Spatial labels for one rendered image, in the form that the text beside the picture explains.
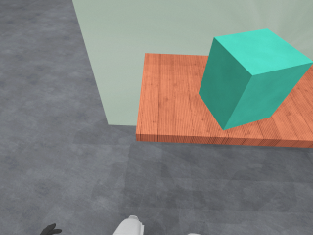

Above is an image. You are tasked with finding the robot left shin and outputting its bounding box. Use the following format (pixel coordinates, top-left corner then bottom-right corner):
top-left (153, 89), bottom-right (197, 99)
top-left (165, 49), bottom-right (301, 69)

top-left (128, 215), bottom-right (139, 220)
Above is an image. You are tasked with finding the robot left hand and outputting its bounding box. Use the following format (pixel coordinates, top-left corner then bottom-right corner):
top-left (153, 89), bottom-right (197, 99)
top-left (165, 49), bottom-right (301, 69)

top-left (40, 223), bottom-right (62, 235)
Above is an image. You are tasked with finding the carton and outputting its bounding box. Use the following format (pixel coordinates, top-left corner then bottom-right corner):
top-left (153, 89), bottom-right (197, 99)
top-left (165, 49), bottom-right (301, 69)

top-left (199, 28), bottom-right (313, 130)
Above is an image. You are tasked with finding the table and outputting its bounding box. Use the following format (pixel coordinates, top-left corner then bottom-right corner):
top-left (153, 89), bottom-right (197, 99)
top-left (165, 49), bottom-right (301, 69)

top-left (136, 53), bottom-right (313, 148)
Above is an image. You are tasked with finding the robot left thigh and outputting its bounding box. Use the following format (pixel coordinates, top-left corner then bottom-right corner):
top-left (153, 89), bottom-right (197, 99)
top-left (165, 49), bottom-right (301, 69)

top-left (113, 218), bottom-right (145, 235)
